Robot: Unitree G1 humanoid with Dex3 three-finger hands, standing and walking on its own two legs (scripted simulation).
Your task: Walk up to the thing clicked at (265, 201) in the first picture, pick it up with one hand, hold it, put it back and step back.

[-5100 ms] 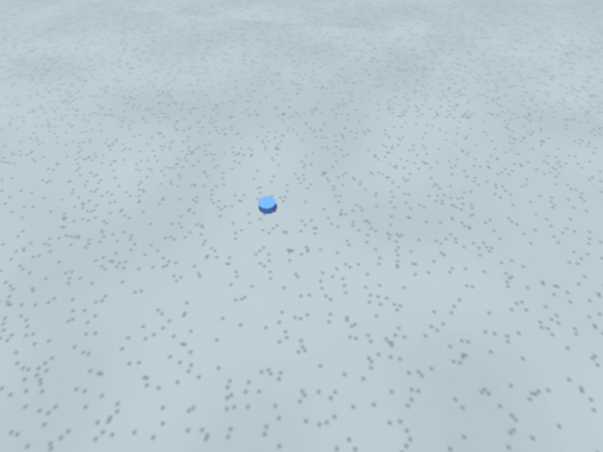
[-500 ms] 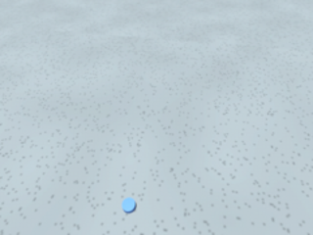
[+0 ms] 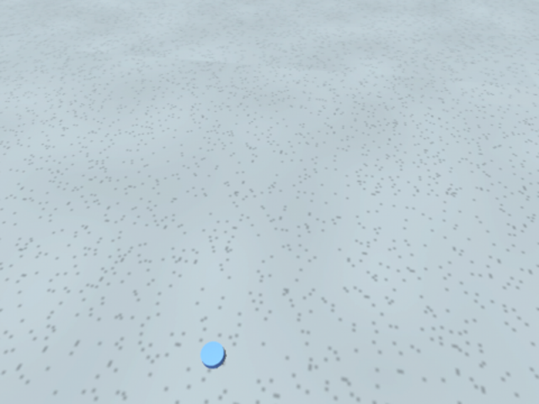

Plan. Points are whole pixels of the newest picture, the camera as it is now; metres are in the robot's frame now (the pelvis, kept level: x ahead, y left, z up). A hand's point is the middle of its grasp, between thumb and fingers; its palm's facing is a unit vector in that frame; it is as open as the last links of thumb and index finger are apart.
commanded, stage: walk up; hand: left
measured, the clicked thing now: (212, 354) +0.45 +0.23 -0.76
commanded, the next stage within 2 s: none
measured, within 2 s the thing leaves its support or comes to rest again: neither
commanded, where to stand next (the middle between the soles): +0.06 +0.00 m, yaw -1 degrees
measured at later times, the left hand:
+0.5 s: hand out of the picture +0.08 +0.26 -0.15, palm faces -0.02 -0.94 -0.33, open 7.4 cm
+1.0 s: hand out of the picture +0.13 +0.31 -0.19, palm faces -0.05 -0.95 -0.32, open 7.4 cm
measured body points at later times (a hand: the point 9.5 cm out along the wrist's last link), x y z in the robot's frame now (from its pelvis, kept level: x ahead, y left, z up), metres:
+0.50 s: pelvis +0.01 +0.01 +0.00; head +0.01 +0.00 +0.45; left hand +0.08 +0.31 -0.13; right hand +0.08 -0.30 -0.13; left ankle -0.02 +0.13 -0.74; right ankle +0.02 -0.12 -0.74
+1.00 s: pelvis +0.04 +0.04 -0.01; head +0.10 +0.08 +0.43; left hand +0.14 +0.36 -0.16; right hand +0.13 -0.29 -0.10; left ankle +0.05 +0.16 -0.75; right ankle +0.03 -0.13 -0.69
